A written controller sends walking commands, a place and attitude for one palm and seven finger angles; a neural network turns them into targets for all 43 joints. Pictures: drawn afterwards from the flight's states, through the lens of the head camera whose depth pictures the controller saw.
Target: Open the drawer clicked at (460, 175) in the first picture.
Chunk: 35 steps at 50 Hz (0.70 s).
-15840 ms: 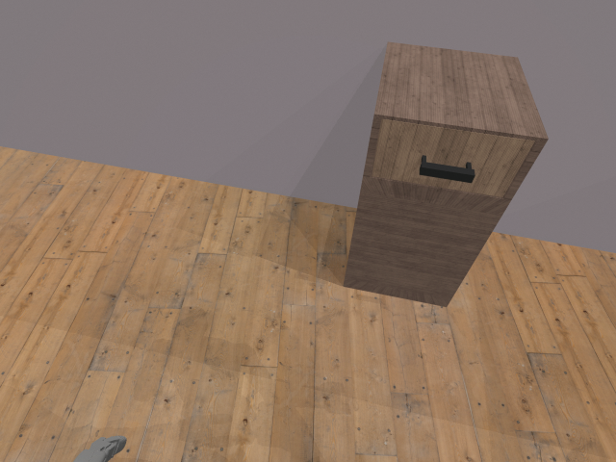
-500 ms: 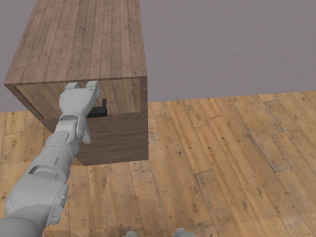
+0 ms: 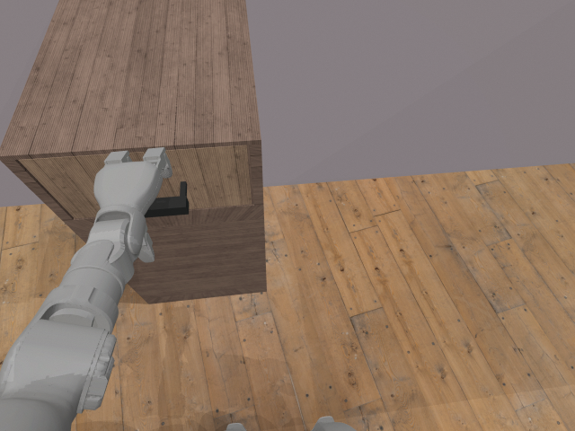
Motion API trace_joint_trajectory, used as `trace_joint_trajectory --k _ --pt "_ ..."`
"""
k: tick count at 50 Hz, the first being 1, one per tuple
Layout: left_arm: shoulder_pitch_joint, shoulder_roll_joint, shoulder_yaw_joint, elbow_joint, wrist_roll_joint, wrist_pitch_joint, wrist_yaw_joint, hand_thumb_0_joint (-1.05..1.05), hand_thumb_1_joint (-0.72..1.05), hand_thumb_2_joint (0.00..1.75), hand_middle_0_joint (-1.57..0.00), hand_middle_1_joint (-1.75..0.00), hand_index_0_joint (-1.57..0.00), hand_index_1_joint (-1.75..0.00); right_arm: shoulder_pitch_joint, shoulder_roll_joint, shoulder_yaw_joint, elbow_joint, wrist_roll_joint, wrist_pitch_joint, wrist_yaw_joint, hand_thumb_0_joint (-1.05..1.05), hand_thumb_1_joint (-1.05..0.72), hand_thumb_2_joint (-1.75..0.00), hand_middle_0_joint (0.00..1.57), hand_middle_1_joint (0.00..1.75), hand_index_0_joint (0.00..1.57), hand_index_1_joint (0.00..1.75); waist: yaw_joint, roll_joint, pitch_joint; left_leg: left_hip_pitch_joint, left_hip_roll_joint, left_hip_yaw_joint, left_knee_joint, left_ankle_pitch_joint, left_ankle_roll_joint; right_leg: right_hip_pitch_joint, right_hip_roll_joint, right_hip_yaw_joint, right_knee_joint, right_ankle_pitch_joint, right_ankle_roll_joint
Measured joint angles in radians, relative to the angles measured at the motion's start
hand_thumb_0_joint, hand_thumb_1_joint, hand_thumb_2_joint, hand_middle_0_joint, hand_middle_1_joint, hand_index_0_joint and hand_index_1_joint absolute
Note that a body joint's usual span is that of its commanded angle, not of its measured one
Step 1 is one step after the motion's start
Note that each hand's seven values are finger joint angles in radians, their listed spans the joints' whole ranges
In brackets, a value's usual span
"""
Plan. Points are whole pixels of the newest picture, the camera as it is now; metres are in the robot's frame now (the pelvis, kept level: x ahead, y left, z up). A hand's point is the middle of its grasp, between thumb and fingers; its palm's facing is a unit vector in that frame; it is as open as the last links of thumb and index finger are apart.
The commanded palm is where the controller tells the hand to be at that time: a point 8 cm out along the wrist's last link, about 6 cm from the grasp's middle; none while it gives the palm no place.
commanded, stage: lower the fingers behind the handle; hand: left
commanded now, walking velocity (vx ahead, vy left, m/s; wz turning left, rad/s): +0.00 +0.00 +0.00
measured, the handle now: (151, 198) +0.51 +0.22 -0.07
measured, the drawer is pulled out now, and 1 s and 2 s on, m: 0.00 0.00 0.00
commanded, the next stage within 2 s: close the thumb around the handle in 1.54 s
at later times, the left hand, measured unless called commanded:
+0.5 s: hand (150, 213) +0.46 +0.21 -0.04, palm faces -0.06 -0.05 -1.00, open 13.7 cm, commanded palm +0.44 +0.20 +0.01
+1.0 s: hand (157, 228) +0.46 +0.21 -0.09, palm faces -0.07 -0.04 -1.00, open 13.8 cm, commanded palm +0.45 +0.19 -0.03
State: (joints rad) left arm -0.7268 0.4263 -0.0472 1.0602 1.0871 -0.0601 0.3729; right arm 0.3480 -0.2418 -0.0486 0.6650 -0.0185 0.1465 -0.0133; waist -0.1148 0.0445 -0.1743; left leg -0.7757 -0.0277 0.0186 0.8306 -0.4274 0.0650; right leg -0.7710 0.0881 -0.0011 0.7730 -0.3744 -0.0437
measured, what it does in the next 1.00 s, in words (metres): stands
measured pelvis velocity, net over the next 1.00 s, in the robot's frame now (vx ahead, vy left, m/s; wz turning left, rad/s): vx -0.02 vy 0.01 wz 0.00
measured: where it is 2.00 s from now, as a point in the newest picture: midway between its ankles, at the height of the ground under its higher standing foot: outside the picture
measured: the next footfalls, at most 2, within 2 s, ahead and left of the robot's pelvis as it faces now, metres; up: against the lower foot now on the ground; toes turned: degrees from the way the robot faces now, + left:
none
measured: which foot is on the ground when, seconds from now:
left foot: down 0.00-1.00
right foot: down 0.00-1.00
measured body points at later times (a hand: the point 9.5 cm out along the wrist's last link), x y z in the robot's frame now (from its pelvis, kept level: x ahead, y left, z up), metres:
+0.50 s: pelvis -0.01 +0.01 -0.02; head +0.10 +0.01 +0.41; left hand +0.46 +0.21 +0.01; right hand +0.00 -0.26 -0.15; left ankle -0.03 +0.08 -0.70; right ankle -0.02 -0.10 -0.70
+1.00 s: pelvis -0.02 +0.01 -0.05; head +0.12 +0.02 +0.38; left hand +0.46 +0.21 -0.04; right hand -0.01 -0.26 -0.17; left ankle -0.03 +0.08 -0.70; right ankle -0.02 -0.10 -0.70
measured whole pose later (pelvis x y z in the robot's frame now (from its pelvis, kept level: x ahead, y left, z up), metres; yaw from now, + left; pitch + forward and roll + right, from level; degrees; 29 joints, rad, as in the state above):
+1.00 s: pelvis -0.02 +0.01 -0.05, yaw +0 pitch +29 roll -4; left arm -0.84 0.41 -0.05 1.17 1.12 0.02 0.51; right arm 0.32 -0.23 -0.05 0.71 -0.05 0.11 0.02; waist -0.14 0.06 -0.20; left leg -1.10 -0.03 0.00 1.11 -0.51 0.07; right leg -1.08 0.08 -0.04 1.03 -0.45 -0.03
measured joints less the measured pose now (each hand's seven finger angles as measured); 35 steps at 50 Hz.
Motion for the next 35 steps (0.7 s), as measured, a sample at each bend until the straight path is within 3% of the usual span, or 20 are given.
trace_joint_trajectory --k 9,18,28,35 --pt "0.026 -0.021 0.003 0.008 0.02 -0.009 0.064 0.0 -0.48 0.3 -0.32 -1.2 -0.31 -1.2 -0.006 -0.004 -0.012 0.011 -0.011 -0.007 0.015 0.01 -0.91 -0.89 0.21 0.29 0.2 0.3 0.012 0.005 -0.005 -0.063 -0.005 0.002 0.056 -0.015 0.005 -0.064 -0.005 -0.003 0.058 -0.018 0.005" --pt "-0.053 -0.018 -0.001 0.055 0.038 0.021 0.119 0.0 -0.48 0.3 -0.32 -1.2 -0.32 -1.2 -0.027 0.008 -0.007 0.034 -0.021 -0.025 0.02 0.0 -0.91 -0.89 0.21 0.29 0.2 0.3 -0.012 0.005 -0.01 -0.154 -0.009 -0.01 0.13 -0.031 0.005 -0.147 -0.01 -0.022 0.125 -0.036 0.006" --pt "-0.069 -0.019 0.005 0.114 0.011 0.075 0.076 0.0 -0.48 0.3 -0.31 -1.2 -0.32 -1.22 -0.006 0.004 0.015 0.023 -0.016 -0.011 0.023 0.0 -0.91 -0.89 0.21 0.29 0.2 0.3 -0.021 0.014 -0.018 -0.157 0.0 0.009 0.136 -0.038 0.012 -0.157 -0.001 -0.004 0.133 -0.035 0.011" --pt "-0.039 0.007 0.016 0.069 0.032 -0.009 0.056 0.0 -0.48 0.3 -0.32 -1.2 -0.32 -1.2 0.012 0.005 0.009 0.017 -0.021 -0.032 0.01 0.0 -0.9 -0.89 0.21 0.3 0.2 0.3 -0.026 0.006 -0.018 -0.213 0.0 0.002 0.181 -0.05 0.011 -0.209 -0.002 -0.014 0.173 -0.047 0.01"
